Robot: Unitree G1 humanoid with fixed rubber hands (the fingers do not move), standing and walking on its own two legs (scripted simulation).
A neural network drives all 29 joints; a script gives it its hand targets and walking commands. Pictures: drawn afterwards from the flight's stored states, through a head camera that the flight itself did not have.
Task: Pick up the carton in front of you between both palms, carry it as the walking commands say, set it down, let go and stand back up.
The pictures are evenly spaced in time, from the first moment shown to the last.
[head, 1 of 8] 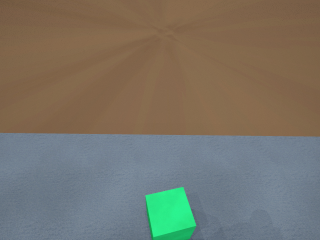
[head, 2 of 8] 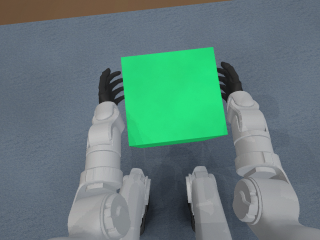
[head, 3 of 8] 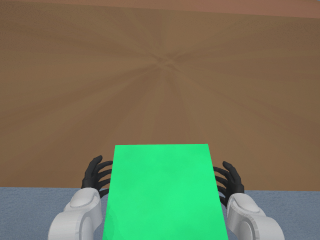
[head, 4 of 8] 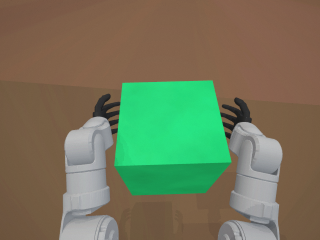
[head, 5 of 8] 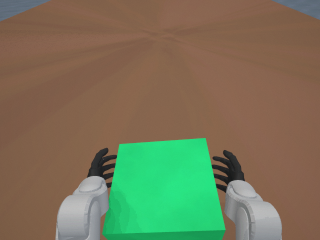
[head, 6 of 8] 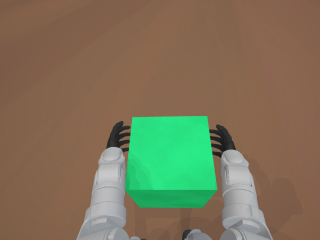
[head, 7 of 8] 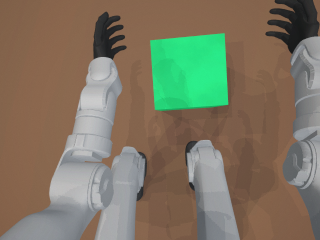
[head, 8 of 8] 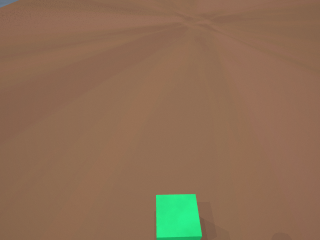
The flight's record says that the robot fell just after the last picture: no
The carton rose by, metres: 1.21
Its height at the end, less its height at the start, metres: +0.49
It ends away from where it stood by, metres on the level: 5.42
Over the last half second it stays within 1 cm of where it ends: yes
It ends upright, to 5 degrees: yes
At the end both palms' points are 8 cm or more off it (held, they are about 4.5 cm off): yes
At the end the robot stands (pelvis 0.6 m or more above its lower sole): yes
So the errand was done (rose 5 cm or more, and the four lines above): yes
